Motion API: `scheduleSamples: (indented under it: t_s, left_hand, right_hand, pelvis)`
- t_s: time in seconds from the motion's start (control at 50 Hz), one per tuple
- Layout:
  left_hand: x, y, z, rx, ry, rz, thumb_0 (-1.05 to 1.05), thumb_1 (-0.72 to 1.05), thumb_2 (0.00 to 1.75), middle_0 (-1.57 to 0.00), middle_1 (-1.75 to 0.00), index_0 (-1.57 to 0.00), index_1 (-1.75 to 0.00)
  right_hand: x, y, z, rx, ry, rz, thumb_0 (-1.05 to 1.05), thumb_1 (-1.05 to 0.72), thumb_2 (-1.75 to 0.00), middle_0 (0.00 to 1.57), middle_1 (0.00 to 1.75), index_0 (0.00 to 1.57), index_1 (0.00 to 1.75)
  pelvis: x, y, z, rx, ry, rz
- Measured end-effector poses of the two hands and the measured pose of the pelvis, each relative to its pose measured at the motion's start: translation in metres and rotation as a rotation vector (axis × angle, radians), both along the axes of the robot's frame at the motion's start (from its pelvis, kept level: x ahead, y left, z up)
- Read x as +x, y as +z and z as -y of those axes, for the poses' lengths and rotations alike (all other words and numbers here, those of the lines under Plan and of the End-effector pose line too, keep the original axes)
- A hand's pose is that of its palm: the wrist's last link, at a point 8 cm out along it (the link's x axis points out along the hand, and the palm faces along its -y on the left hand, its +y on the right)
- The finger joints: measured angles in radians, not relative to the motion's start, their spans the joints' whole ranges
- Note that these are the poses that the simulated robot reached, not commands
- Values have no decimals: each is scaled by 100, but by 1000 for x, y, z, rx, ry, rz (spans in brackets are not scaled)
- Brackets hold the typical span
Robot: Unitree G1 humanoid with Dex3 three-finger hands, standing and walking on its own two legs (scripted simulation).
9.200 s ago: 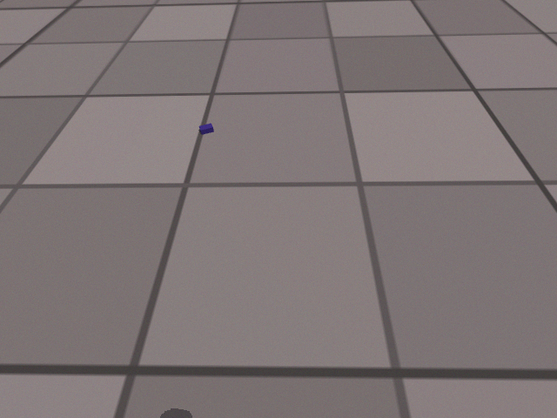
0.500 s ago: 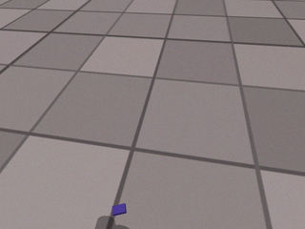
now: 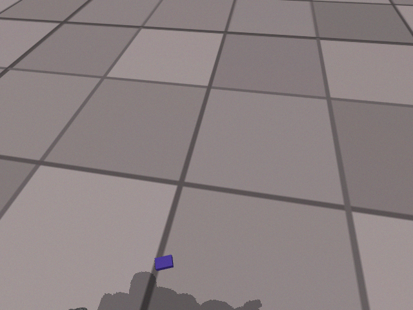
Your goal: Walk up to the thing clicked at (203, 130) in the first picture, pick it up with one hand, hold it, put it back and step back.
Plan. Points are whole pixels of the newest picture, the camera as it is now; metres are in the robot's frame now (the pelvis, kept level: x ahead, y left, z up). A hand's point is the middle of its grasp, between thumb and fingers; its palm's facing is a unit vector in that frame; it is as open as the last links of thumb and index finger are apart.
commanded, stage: walk up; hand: left
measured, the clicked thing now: (164, 262) +0.40 +0.26 -0.76
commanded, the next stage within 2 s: stand in 1.50 s
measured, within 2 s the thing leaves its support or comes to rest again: neither
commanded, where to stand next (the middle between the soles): +0.02 +0.02 m, yaw +0 degrees
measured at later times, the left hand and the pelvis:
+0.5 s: hand out of the picture +0.09 +0.28 -0.16, palm faces -0.02 -0.93 -0.37, open 7.4 cm; pelvis +0.00 +0.02 +0.00, yaw -1 degrees
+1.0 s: hand out of the picture +0.09 +0.27 -0.14, palm faces -0.01 -0.94 -0.35, open 7.4 cm; pelvis +0.00 +0.01 +0.01, yaw -1 degrees
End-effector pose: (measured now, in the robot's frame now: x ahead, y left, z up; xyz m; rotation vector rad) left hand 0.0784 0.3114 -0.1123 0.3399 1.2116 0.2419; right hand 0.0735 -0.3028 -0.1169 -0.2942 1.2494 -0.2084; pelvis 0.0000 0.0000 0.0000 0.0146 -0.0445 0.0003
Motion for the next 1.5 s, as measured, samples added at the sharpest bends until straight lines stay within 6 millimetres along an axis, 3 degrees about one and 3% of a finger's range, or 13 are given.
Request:
scheduleSamples:
  t_s: [0.16, 0.28, 0.38, 0.62, 0.82, 1.04, 1.26, 1.5]
  left_hand:
    - [-17, -2, 6, -1, 3, -32, 1, 91, 90, -20, -30, -20, -30]
    - [-3, -12, -10, -13, -2, 7, 1, 90, 90, -20, -30, -20, -30]
    - [8, -11, -16, -24, 6, 28, 1, 91, 90, -20, -30, -20, -30]
    - [8, 4, -4, -19, -31, 12, 1, 91, 90, -20, -30, -20, -30]
    - [16, 11, 1, -28, -29, 55, 1, 91, 90, -20, -30, -20, -30]
    - [4, 8, 1, -35, -28, 26, 1, 91, 90, -20, -30, -20, -30]
    - [-11, 4, -3, -35, -20, -20, 1, 91, 90, -20, -30, -20, -30]
    - [-10, 5, -5, -33, -18, -16, 1, 91, 90, -20, -30, -20, -30]
  right_hand:
    - [9, -6, 2, 7, 15, 21, 0, -91, -89, 21, 30, 21, 30]
    - [-2, -3, -5, -37, 32, 1, 0, -91, -90, 21, 30, 20, 30]
    - [-9, 5, -17, -43, 38, -12, 0, -91, -89, 21, 30, 20, 30]
    - [15, 0, -28, 23, 19, 70, 0, -91, -89, 21, 30, 21, 30]
    - [23, 9, -26, 24, 27, 97, 0, -91, -89, 21, 30, 21, 30]
    - [6, 14, -17, -4, 7, 72, 0, -91, -90, 21, 30, 20, 30]
    - [-16, 9, -21, 2, -12, 17, 0, -91, -90, 21, 30, 20, 30]
    - [-16, 6, -27, 13, -11, 18, 0, -91, -89, 21, 30, 20, 30]
  pelvis:
    - [-3, -3, 0, -8, 9, -5]
    - [-6, -10, -17, -6, 18, -13]
    - [-3, -4, -20, -17, 14, -16]
    - [2, 4, -18, -8, -8, -1]
    - [2, 10, -15, -11, -11, 8]
    - [-2, 11, -15, -13, -19, 6]
    - [-5, 11, -17, -13, -19, 2]
    - [-6, 11, -19, -14, -17, 1]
